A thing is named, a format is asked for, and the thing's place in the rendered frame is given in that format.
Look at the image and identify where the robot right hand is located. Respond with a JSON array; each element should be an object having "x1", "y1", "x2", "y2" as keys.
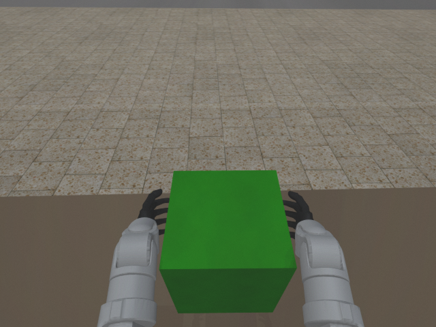
[{"x1": 283, "y1": 191, "x2": 313, "y2": 239}]

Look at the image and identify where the carton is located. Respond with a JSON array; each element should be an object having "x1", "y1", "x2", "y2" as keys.
[{"x1": 159, "y1": 170, "x2": 297, "y2": 313}]

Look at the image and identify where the robot left hand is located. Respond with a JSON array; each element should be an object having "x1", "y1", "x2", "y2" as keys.
[{"x1": 138, "y1": 189, "x2": 170, "y2": 235}]

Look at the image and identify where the right robot forearm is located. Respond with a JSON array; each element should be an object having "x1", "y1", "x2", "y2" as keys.
[{"x1": 295, "y1": 219, "x2": 364, "y2": 327}]

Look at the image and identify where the left robot forearm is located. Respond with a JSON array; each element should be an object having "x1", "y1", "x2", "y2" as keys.
[{"x1": 97, "y1": 217, "x2": 159, "y2": 327}]

